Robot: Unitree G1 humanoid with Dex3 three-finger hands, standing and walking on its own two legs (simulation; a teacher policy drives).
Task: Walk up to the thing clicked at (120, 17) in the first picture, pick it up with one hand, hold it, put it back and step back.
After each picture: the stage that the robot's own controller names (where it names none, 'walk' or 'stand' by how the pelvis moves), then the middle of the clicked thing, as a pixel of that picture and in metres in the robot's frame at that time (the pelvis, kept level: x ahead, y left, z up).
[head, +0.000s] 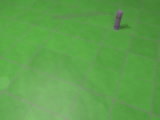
stand; (118, 20) +1.66 -0.46 -0.65
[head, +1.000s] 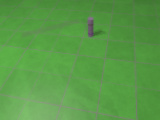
walk; (90, 27) +1.59 +0.00 -0.63
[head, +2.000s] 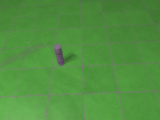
walk; (59, 55) +1.06 +0.29 -0.65
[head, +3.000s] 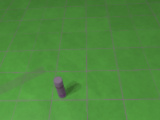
walk; (60, 88) +0.71 +0.25 -0.65
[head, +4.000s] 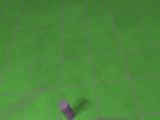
walk; (67, 110) +0.46 +0.24 -0.64
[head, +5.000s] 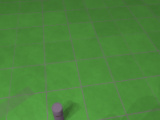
stand; (58, 114) +0.46 +0.16 -0.63
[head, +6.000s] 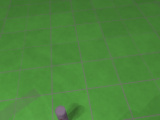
walk; (62, 117) +0.44 +0.18 -0.64
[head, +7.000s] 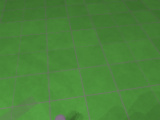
stand; out of the picture +0.41 +0.14 -0.65
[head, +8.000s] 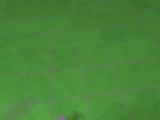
stand; out of the picture +0.39 +0.14 -0.66
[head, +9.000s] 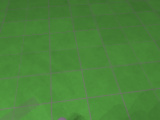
stand; out of the picture +0.38 +0.14 -0.66
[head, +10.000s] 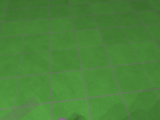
stand; out of the picture +0.38 +0.13 -0.66
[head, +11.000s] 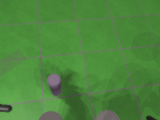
go down; (55, 85) +0.44 +0.12 -0.48
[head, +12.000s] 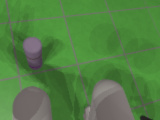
go down; (34, 56) +0.49 +0.15 -0.28
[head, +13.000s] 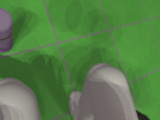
close in; (1, 34) +0.48 +0.18 -0.20
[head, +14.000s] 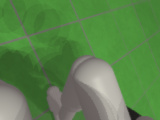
close; out of the picture +0.47 +0.21 -0.18
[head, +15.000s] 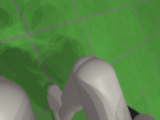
lift; out of the picture +0.44 +0.19 -0.18
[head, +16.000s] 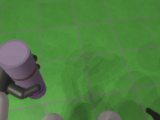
lift; (27, 75) +0.34 +0.17 +0.04
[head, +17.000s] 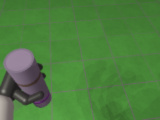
hold; (33, 83) +0.31 +0.16 +0.06
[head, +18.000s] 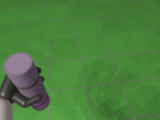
hold; (31, 86) +0.31 +0.17 +0.04
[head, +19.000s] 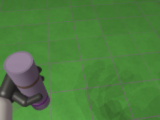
crouch; (31, 85) +0.31 +0.17 +0.05
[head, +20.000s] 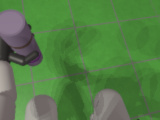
crouch; (24, 44) +0.44 +0.16 -0.03
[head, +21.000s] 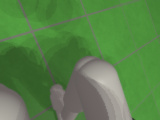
lower; out of the picture +0.47 +0.25 -0.18
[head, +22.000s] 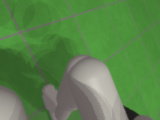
lower; out of the picture +0.47 +0.25 -0.18
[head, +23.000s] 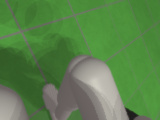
lower; out of the picture +0.47 +0.25 -0.18
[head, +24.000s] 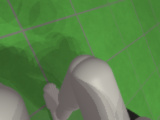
lower; out of the picture +0.47 +0.25 -0.18
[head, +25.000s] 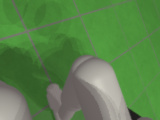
loosen; out of the picture +0.47 +0.23 -0.18
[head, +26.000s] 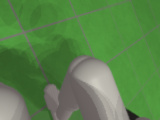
withdraw; out of the picture +0.47 +0.23 -0.19
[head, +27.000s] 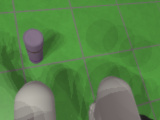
walk; (34, 49) +0.48 +0.17 -0.25
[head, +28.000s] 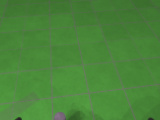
stand; out of the picture +0.41 +0.13 -0.59
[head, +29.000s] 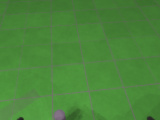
stand; out of the picture +0.41 +0.14 -0.60
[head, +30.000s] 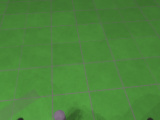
stand; out of the picture +0.41 +0.14 -0.60
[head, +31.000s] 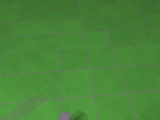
stand; out of the picture +0.43 +0.13 -0.65
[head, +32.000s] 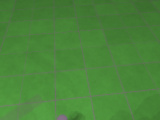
stand; out of the picture +0.41 +0.14 -0.66
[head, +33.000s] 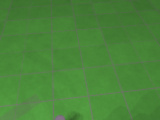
walk; out of the picture +0.40 +0.15 -0.66
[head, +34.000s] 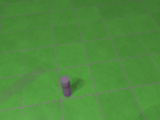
walk; (66, 87) +0.63 +0.16 -0.64
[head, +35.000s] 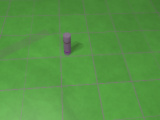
walk; (67, 44) +1.03 +0.13 -0.63
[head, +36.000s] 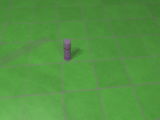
stand; (67, 50) +1.02 +0.12 -0.64
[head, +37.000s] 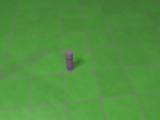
stand; (69, 60) +1.00 +0.12 -0.66
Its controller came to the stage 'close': yes
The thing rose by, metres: 0.68
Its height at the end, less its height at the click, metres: +0.00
